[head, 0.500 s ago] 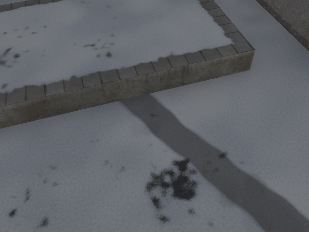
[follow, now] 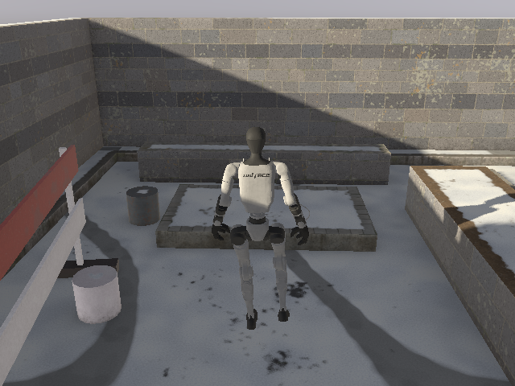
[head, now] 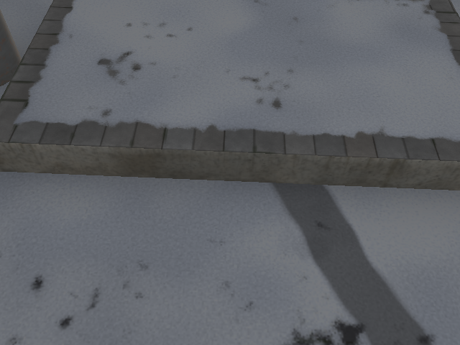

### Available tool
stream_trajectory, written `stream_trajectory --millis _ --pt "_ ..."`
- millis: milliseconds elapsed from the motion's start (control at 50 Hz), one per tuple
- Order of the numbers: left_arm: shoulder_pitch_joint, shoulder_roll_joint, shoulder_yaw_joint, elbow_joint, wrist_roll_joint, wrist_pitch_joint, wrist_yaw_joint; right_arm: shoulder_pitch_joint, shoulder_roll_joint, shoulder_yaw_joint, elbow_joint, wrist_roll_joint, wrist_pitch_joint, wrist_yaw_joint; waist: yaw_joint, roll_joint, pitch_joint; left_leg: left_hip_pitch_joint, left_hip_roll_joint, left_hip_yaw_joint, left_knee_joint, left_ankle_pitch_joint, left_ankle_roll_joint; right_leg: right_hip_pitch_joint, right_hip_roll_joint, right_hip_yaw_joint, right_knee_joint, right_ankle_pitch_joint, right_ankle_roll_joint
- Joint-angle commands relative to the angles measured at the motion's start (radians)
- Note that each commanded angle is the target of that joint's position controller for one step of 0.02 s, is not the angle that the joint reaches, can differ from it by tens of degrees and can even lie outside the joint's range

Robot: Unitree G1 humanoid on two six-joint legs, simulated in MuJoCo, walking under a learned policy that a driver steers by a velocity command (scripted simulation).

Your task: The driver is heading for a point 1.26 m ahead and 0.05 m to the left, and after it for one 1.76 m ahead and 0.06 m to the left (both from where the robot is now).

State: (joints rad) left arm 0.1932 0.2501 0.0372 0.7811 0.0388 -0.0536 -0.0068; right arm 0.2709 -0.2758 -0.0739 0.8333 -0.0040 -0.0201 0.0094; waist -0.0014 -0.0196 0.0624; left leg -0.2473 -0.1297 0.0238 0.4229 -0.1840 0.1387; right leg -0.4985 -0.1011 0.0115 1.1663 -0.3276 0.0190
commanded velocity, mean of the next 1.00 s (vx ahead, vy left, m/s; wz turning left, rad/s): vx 0.50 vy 0.00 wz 0.31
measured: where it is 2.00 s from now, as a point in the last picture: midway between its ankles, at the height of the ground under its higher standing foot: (185, 158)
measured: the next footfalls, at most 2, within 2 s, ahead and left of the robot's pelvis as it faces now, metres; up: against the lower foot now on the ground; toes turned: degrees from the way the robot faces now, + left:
right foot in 0.36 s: +0.39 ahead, -0.11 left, +0.00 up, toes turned +14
left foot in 0.86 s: +0.56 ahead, +0.17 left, +0.00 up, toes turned +20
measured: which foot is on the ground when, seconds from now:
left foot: down 0.00-0.38, up 0.40-0.84, down 0.86-1.00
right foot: up 0.00-0.34, down 0.36-0.86, up 0.88-1.00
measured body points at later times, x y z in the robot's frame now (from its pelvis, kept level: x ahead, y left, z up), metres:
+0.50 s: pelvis +0.28 -0.04 +0.00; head +0.30 -0.04 +0.45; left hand +0.35 +0.25 -0.10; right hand +0.40 -0.30 -0.13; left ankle +0.15 +0.05 -0.66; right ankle +0.35 -0.12 -0.74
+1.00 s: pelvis +0.51 +0.08 +0.00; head +0.52 +0.10 +0.45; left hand +0.46 +0.34 -0.14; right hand +0.70 -0.13 -0.10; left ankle +0.52 +0.16 -0.74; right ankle +0.46 -0.08 -0.66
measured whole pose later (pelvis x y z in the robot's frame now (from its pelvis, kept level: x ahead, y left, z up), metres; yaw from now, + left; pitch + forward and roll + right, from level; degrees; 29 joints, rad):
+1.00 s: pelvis +0.51 +0.08 +0.00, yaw +17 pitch +1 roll -1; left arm 0.33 0.25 0.04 0.90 0.02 -0.06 -0.02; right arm 0.20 -0.25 -0.02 0.82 -0.02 -0.07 0.01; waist 0.03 -0.02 0.03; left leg -0.28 -0.03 0.07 0.43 -0.17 0.07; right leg -0.36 -0.03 -0.02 1.04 -0.35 -0.06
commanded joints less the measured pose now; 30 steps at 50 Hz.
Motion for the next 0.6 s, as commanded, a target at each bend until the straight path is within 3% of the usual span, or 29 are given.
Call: stream_trajectory --millis 20,120,240,300,320,340,360,380,400,420,440,460,500,540,600 --pt "0.071 0.078 0.019 -0.042 0.01 0.026 -0.006 0.038 -0.137 -0.03 -0.053 0.006 -0.035 -0.002 0.028 0.03 -0.076 0.091 0.256 -0.285 -0.206 0.347 0.15 -0.086 -0.011 -0.002 -0.077 0.053 0.025" --pt "-0.131 0.081 0.014 -0.11 0.004 0.028 -0.011 0.141 -0.145 -0.032 -0.04 0.005 -0.033 -0.003 -0.044 0.069 -0.027 0.151 0.234 -0.315 -0.221 0.276 0.11 -0.199 0.004 -0.001 -0.303 0.233 0.045" --pt "-0.287 0.085 0.0 -0.175 -0.008 0.008 -0.021 0.221 -0.159 -0.034 -0.036 -0.009 -0.03 -0.015 -0.1 0.089 -0.021 0.261 0.249 -0.368 -0.132 0.405 0.095 -0.184 0.065 0.0 -0.505 0.281 0.024" --pt "-0.215 0.116 0.006 -0.171 -0.014 -0.005 -0.014 0.166 -0.183 -0.039 -0.055 -0.013 -0.03 -0.024 -0.045 0.108 -0.029 0.221 0.259 -0.405 -0.069 0.465 0.048 0.0 0.095 0.015 -0.612 0.217 -0.009" --pt "-0.126 0.134 0.015 -0.143 -0.015 -0.009 -0.007 0.13 -0.192 -0.04 -0.064 -0.015 -0.033 -0.023 -0.005 0.11 -0.061 0.189 0.249 -0.394 -0.009 0.558 0.027 0.134 0.121 -0.002 -0.635 0.182 -0.028" --pt "0.001 0.153 0.025 -0.103 -0.012 -0.019 0.004 0.119 -0.188 -0.037 -0.061 -0.01 -0.039 -0.016 0.055 0.073 -0.123 0.164 0.204 -0.354 0.137 0.617 0.003 0.302 0.134 -0.021 -0.696 0.199 -0.051" --pt "0.138 0.199 0.04 -0.083 0.006 -0.031 0.019 0.131 -0.145 -0.024 -0.066 -0.001 -0.047 -0.008 0.111 0.006 -0.227 0.067 0.144 -0.299 0.364 0.481 -0.021 0.515 0.013 0.093 -0.724 0.115 -0.095" --pt "0.226 0.281 0.056 -0.087 0.029 -0.03 0.03 0.191 -0.049 0.001 -0.098 0.022 -0.052 -0.006 0.103 -0.165 -0.344 -0.172 0.02 -0.19 0.658 -0.023 -0.057 0.741 -0.249 0.483 -0.789 -0.068 -0.176" --pt "0.185 0.292 0.064 -0.073 0.011 -0.016 0.021 0.262 -0.087 -0.003 -0.096 0.003 -0.047 -0.007 0.037 -0.268 -0.347 -0.321 -0.015 -0.166 0.785 -0.347 -0.058 0.718 -0.331 0.812 -0.906 -0.092 -0.254" --pt "0.105 0.192 0.047 -0.085 -0.005 -0.009 0.014 0.232 -0.114 -0.005 -0.06 -0.018 -0.034 -0.011 0.009 -0.099 -0.194 -0.355 0.06 -0.182 0.835 -0.26 -0.055 0.58 -0.3 0.699 -0.912 -0.18 -0.251" --pt "0.059 0.125 0.031 -0.085 -0.012 -0.011 0.007 0.153 -0.11 -0.001 -0.065 -0.026 -0.032 -0.001 0.015 -0.008 -0.101 -0.34 0.087 -0.167 0.794 -0.194 -0.06 0.464 -0.237 0.543 -0.927 -0.13 -0.233" --pt "0.039 0.102 0.023 -0.076 -0.008 -0.014 0.006 0.118 -0.096 0.002 -0.073 -0.026 -0.029 0.007 0.001 -0.018 -0.065 -0.322 0.113 -0.158 0.739 -0.167 -0.065 0.402 -0.184 0.426 -0.948 -0.036 -0.205" --pt "0.067 0.104 0.021 -0.039 -0.013 -0.03 0.005 0.103 -0.084 0.007 -0.074 -0.04 -0.015 0.021 -0.01 -0.079 -0.05 -0.284 0.126 -0.143 0.69 -0.148 -0.078 0.351 -0.128 0.29 -0.967 0.177 -0.193" --pt "0.108 0.117 0.025 -0.011 -0.024 -0.05 -0.005 0.088 -0.077 0.011 -0.078 -0.041 -0.009 0.026 -0.016 -0.079 -0.068 -0.297 0.123 -0.134 0.662 -0.126 -0.086 0.368 -0.124 0.233 -0.973 0.324 -0.209" --pt "0.14 0.124 0.028 0.02 -0.03 -0.059 -0.009 -0.024 -0.068 0.022 -0.111 -0.045 -0.008 0.034 -0.007 -0.07 -0.041 -0.384 0.163 -0.096 0.567 -0.039 -0.107 0.389 -0.121 0.169 -1.024 0.336 -0.222"
Over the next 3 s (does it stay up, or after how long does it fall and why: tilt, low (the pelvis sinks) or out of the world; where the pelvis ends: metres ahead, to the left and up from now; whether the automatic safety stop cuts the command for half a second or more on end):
stays up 1.61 -0.02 0.14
